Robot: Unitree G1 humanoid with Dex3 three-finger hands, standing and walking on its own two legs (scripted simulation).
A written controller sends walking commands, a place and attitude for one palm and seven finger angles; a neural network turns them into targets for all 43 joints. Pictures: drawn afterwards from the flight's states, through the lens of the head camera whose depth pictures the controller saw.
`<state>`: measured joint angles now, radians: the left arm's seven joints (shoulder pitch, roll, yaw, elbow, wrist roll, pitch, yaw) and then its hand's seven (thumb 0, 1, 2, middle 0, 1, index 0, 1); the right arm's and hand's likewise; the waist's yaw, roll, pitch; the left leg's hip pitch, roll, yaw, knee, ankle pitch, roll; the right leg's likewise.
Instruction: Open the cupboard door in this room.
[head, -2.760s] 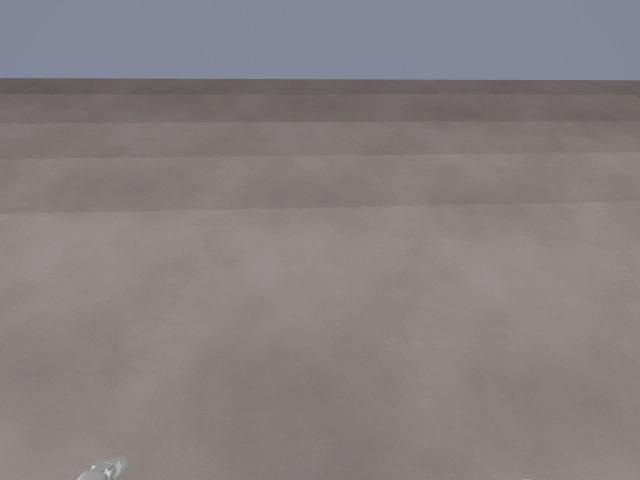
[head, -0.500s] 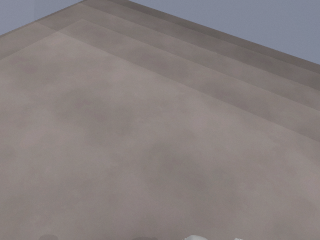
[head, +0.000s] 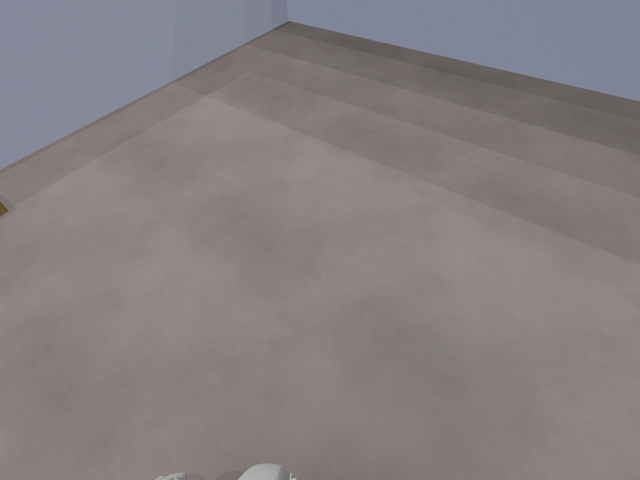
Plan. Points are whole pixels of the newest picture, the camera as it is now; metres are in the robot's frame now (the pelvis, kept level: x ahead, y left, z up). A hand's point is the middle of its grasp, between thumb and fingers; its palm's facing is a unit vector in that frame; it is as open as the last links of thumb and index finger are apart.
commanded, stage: turn or walk to find it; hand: left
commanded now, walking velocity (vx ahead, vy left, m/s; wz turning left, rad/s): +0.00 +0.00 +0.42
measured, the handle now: out of the picture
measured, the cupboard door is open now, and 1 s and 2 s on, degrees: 0 0 0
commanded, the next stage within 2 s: stand and wait in 0.76 s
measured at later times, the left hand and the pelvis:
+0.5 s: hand out of the picture -0.07 +0.27 -0.19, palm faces +0.28 -0.93 -0.22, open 7.4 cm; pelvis -0.04 +0.06 +0.00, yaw +12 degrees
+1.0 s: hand out of the picture -0.04 +0.21 -0.15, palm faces +0.36 -0.89 -0.27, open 7.4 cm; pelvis -0.06 +0.01 +0.00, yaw +22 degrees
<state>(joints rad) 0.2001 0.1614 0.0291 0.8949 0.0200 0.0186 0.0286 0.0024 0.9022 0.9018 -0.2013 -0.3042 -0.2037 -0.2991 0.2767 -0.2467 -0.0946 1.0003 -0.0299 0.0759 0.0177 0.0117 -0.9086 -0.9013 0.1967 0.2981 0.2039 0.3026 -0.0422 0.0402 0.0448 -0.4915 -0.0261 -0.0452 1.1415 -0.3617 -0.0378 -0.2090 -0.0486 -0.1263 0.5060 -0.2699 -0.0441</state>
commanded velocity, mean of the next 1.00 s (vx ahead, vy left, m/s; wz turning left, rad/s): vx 0.00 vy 0.00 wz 0.31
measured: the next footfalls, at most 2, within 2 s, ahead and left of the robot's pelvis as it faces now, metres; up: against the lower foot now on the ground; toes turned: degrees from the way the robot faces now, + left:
left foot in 0.34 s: -0.03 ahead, +0.15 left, +0.00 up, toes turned +14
right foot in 0.90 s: -0.01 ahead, -0.08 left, +0.00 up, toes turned +20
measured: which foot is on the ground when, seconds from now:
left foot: up 0.00-0.32, down 0.34-0.90, up 0.92-1.00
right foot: down 0.00-0.34, up 0.36-0.88, down 0.90-1.00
